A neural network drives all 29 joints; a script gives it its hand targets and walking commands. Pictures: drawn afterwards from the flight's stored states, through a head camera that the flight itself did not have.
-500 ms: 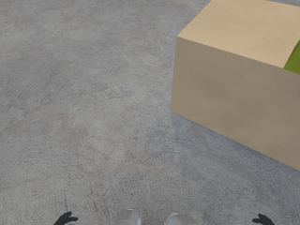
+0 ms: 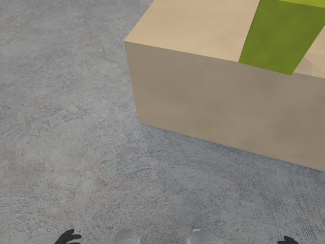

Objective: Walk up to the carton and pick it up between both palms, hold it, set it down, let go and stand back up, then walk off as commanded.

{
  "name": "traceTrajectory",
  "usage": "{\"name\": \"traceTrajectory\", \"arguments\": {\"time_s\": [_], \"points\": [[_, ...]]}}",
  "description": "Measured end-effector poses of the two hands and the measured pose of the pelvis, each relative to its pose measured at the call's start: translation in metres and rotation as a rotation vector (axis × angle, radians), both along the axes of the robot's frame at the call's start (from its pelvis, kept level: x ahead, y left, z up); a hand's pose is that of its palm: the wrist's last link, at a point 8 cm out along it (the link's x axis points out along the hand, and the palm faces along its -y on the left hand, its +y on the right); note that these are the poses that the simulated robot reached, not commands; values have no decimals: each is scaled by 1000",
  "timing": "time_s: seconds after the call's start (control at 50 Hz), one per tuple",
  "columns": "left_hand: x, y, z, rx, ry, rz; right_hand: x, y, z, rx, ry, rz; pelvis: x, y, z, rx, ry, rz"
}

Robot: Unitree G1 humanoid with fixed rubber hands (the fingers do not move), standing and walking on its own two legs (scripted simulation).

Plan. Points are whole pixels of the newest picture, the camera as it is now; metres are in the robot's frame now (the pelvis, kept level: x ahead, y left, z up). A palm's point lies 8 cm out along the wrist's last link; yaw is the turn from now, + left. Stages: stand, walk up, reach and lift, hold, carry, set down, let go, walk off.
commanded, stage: walk up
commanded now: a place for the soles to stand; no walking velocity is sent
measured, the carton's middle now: (280, 27) +0.86 -0.41 +0.06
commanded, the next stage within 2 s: none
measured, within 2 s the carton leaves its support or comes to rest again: neither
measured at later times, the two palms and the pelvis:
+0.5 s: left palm (73, 216) +0.20 +0.28 -0.12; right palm out of the picture +0.12 -0.31 -0.07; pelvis +0.08 +0.00 +0.00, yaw -7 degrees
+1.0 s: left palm (96, 199) +0.25 +0.23 -0.13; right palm out of the picture +0.17 -0.37 -0.09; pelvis +0.14 -0.05 -0.01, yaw -11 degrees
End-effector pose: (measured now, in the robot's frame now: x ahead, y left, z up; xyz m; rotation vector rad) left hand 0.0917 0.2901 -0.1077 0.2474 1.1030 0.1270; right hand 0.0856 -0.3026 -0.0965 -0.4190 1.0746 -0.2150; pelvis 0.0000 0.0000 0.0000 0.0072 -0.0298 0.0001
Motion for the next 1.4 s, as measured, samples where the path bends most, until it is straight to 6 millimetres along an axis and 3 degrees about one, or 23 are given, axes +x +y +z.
{"name": "traceTrajectory", "arguments": {"time_s": [0.12, 0.24, 0.32, 0.42, 0.52, 0.64, 0.72, 0.8, 0.9, 1.0, 1.08, 1.18, 1.28, 1.4], "points": [[-5, -2, 0, 29, 41, 42, 28, -6, 5, 4, -37, -1, 26, -6, 2, -1, -33, -5], [0, 7, -13, 8, 101, 51, 50, 3, 10, -18, -53, 6, 48, 5, -2, -25, -25, -8], [24, 12, -14, 7, 119, 15, 52, 7, 16, -27, -63, -25, 61, 13, 2, -23, -11, -46], [72, 5, -12, -2, 73, -49, 42, 1, 24, -43, -36, -75, 73, 11, 6, -34, 3, -92], [116, -19, -13, -10, 25, -105, 33, -15, 22, -47, -25, -121, 81, -1, 4, -8, 7, -136], [160, -56, -6, 4, -42, -170, 31, -44, 6, -16, -31, -165, 92, -31, -3, 29, 6, -179], [165, -76, -17, 16, -63, -178, 38, -68, -11, -12, -37, -185, 101, -55, -19, 11, -31, -191], [155, -79, -15, 25, -12, -148, 50, -78, -4, -13, -54, -194, 112, -64, -12, 7, -55, -196], [149, -74, -16, 31, 24, -130, 67, -79, 3, -19, -74, -195, 127, -65, -9, -1, -78, -196], [155, -63, -25, 21, 64, -134, 82, -69, 7, -38, -63, -192, 143, -54, -10, -20, -64, -194], [172, -53, -33, 7, 100, -153, 88, -56, 12, -58, -63, -199, 157, -39, -11, -27, -42, -210], [209, -55, -29, -2, 86, -200, 76, -49, 24, -73, -16, -239, 171, -33, -2, -40, -12, -240], [240, -72, -29, -21, 56, -232, 67, -54, 30, -85, 18, -265, 178, -39, 0, -46, 6, -261], [263, -102, -28, -16, 33, -266, 59, -75, 24, -79, 34, -291, 180, -61, -3, -15, 17, -285]]}}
